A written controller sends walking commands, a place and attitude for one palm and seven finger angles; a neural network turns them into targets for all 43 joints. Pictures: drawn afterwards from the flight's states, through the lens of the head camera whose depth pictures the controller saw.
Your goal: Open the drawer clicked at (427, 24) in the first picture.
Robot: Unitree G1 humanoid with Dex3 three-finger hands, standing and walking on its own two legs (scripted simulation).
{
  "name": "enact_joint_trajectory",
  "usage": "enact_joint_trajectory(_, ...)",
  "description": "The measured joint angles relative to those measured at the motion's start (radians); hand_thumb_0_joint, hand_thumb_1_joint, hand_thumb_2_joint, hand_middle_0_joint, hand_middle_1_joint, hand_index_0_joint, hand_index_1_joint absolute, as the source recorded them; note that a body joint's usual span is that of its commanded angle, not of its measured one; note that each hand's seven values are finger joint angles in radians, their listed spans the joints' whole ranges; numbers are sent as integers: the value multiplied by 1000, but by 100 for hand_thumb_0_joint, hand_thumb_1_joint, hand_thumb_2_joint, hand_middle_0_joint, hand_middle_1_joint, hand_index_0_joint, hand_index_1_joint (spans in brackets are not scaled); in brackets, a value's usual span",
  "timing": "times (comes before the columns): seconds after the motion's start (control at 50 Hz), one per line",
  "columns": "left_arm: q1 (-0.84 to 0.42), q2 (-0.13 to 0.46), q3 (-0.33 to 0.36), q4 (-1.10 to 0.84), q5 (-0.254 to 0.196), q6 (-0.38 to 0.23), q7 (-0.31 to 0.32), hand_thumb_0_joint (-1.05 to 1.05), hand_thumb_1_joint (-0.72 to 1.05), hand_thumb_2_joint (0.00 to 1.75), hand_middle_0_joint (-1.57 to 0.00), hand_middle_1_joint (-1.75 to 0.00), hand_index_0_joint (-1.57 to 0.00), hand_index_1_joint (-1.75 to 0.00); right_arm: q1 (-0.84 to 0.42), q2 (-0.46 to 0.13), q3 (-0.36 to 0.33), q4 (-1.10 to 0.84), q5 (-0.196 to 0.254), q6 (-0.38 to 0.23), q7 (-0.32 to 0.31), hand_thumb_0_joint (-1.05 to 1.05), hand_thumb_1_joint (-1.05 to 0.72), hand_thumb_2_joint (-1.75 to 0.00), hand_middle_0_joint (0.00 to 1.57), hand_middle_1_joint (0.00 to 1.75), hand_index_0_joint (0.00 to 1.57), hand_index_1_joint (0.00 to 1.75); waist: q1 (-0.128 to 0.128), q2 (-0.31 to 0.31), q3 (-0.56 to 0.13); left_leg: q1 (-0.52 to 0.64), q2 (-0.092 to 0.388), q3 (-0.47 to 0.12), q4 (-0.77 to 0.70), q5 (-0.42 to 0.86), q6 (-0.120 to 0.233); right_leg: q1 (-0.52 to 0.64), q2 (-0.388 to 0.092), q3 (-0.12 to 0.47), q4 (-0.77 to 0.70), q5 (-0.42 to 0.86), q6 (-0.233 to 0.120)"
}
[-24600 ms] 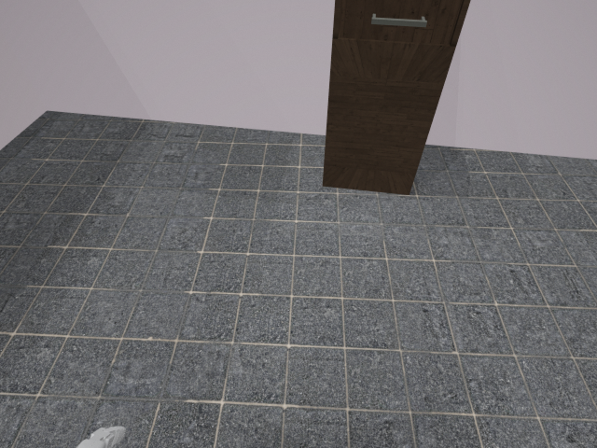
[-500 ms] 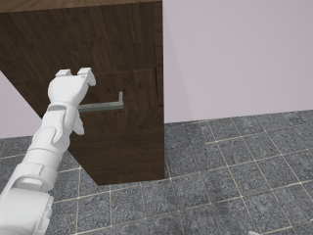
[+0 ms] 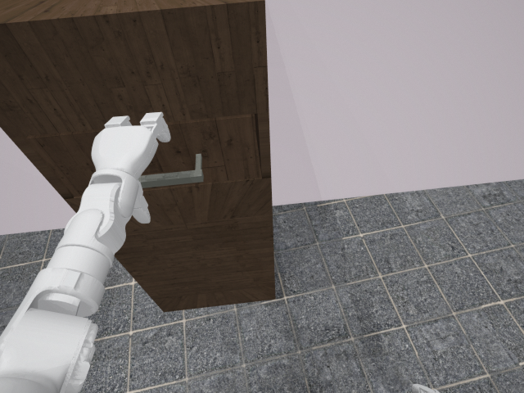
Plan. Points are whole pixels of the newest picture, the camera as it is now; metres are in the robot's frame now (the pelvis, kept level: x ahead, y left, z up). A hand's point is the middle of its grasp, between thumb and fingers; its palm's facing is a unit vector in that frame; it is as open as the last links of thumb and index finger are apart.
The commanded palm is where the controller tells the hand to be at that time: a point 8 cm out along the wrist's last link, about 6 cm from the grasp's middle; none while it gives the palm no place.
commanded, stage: move the hooked fingers above the handle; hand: left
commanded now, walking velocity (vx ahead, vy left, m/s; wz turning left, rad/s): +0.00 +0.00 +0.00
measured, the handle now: (154, 172) +0.48 +0.22 +0.05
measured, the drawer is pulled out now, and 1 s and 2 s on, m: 0.00 0.00 0.00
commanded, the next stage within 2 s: lower the fingers behind the handle in 1.16 s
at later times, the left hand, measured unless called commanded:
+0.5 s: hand (126, 188) +0.41 +0.23 +0.09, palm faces -0.01 -0.03 -1.00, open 13.8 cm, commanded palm +0.40 +0.24 +0.16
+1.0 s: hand (139, 186) +0.42 +0.22 +0.08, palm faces -0.06 -0.05 -1.00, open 13.8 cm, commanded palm +0.41 +0.24 +0.16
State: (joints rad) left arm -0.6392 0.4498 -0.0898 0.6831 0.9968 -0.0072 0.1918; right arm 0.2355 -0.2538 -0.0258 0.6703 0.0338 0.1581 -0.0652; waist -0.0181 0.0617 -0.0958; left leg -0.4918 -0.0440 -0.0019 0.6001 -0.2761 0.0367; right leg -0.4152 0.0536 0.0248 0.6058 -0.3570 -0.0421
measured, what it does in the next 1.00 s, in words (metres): stands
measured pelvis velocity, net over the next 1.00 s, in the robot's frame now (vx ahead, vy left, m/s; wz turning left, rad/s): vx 0.00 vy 0.00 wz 0.01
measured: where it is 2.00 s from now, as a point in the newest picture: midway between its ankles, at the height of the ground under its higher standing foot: outside the picture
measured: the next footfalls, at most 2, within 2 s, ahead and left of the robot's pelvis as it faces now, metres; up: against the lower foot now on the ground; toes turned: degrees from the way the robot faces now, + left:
none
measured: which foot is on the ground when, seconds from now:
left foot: down 0.00-1.00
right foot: down 0.00-1.00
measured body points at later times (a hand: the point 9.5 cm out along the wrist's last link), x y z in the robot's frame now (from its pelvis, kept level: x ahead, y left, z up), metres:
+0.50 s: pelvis +0.00 -0.01 +0.00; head +0.04 -0.03 +0.45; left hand +0.40 +0.23 +0.15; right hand +0.12 -0.28 -0.12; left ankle +0.01 +0.10 -0.73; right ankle -0.04 -0.10 -0.73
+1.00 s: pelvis +0.00 +0.00 +0.00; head +0.04 -0.02 +0.45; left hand +0.42 +0.22 +0.13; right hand +0.10 -0.26 -0.13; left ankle +0.01 +0.10 -0.73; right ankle -0.04 -0.10 -0.73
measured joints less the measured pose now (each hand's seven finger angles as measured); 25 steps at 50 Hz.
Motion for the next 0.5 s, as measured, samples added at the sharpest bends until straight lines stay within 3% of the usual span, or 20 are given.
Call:
enact_joint_trajectory(0.06,-24,-1,-17,38,-5,62,8,0,-49,30,-39,-124,-34,-122,-4,1,9,22,7,7,4,1,-90,-90,20,30,20,30,3,7,-6,6,1,-1,-15,7,-1,6,0,0,-13,6,0)
enact_joint_trajectory(0.12,-39,-8,-31,52,-21,114,-33,0,-49,30,-39,-124,-37,-126,-4,2,19,27,14,20,-1,1,-90,-90,20,30,20,30,-2,10,-14,27,1,-2,-34,14,-2,25,1,0,-31,12,-1)
enact_joint_trajectory(0.22,-27,4,-16,66,-29,137,-111,0,-49,30,-36,-122,-36,-125,-1,-2,31,4,19,35,-10,1,-90,-90,20,30,21,30,-17,6,-25,66,6,3,-59,17,-7,60,5,7,-51,17,-6)
enact_joint_trajectory(0.36,50,50,19,39,-29,66,-176,1,-49,30,-33,-120,-33,-122,9,-25,15,-41,16,27,-17,1,-90,-90,20,30,20,30,-13,-7,-7,70,12,-2,-52,15,-12,66,11,1,-49,16,-13)
enact_joint_trajectory(0.5,89,48,-13,-89,-29,-23,-110,0,-49,30,-33,-120,-32,-120,16,-38,-32,-19,10,-2,-13,1,-90,-90,20,30,20,30,18,-5,9,31,1,-33,-12,6,-11,46,4,-32,-27,4,-13)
